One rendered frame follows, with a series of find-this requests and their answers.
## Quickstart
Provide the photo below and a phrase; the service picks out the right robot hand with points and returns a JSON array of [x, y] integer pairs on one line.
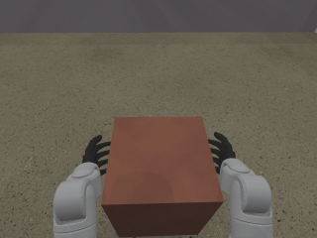
[[225, 150]]

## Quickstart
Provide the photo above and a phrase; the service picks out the carton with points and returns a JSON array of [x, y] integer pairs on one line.
[[160, 178]]

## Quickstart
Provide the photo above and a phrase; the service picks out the left robot forearm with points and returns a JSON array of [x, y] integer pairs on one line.
[[74, 203]]

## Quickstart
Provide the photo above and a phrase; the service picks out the right robot forearm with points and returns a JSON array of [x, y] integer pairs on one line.
[[250, 200]]

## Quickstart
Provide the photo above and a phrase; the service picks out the left robot hand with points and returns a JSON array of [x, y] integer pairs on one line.
[[91, 155]]

